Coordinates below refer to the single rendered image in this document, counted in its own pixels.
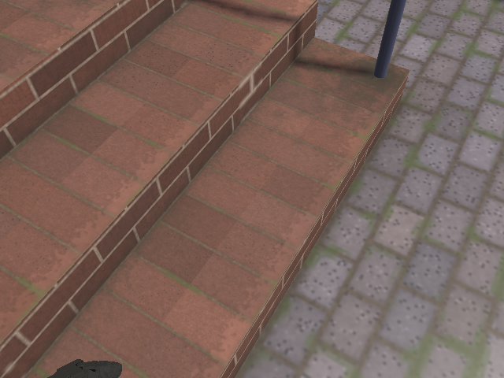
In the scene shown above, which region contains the robot left hand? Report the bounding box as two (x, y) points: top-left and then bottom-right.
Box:
(47, 359), (122, 378)

